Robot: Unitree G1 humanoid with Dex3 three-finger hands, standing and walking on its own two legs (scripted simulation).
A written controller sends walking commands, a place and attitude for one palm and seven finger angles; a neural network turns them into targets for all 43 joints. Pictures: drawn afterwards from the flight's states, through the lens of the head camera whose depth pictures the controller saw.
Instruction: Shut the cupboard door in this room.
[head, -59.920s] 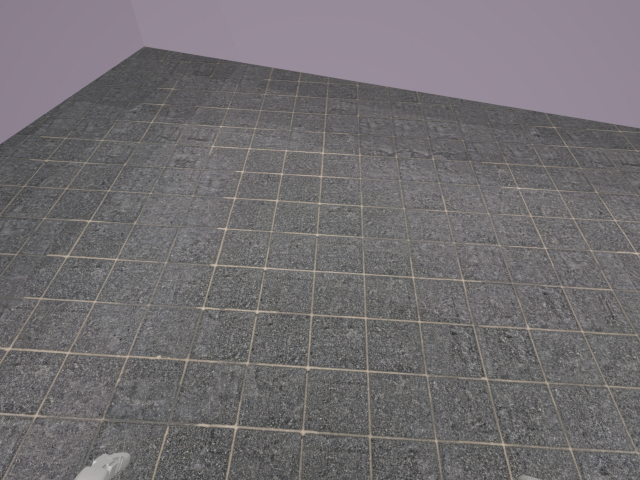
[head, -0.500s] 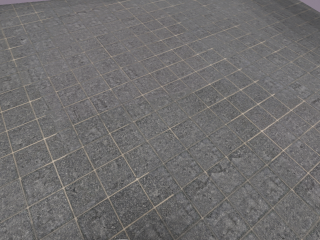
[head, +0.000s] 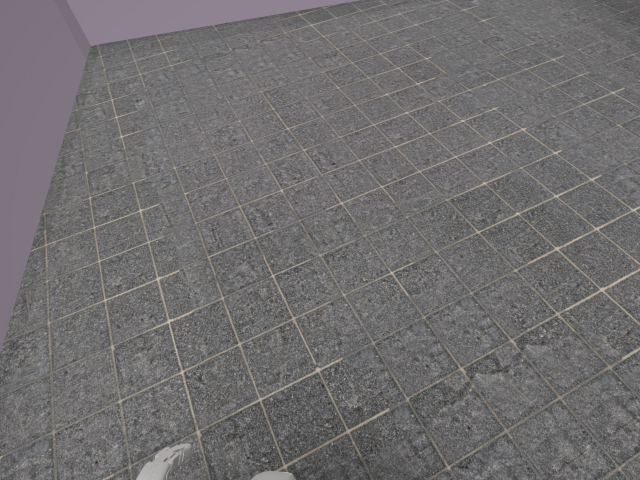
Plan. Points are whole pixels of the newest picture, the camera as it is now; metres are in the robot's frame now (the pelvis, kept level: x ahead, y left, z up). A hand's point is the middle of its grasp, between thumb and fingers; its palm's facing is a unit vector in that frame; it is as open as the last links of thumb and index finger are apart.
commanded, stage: turn or walk to find it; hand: left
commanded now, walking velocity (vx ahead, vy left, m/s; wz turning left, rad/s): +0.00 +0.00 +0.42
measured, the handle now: out of the picture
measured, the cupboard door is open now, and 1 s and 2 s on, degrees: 53 53 53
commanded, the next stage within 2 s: none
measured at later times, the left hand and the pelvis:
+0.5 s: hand out of the picture -0.03 +0.24 -0.18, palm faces +0.30 -0.92 -0.24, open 7.3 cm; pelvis +0.01 +0.03 +0.00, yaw +13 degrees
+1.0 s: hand out of the picture +0.04 +0.19 -0.13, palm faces +0.44 -0.86 -0.27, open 7.3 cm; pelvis +0.03 -0.02 +0.01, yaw +26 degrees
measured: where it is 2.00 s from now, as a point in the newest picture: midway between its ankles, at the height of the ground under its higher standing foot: outside the picture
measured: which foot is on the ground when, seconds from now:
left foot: up 0.00-0.38, down 0.40-0.84, up 0.86-1.00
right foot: down 0.00-0.40, up 0.42-0.82, down 0.84-1.00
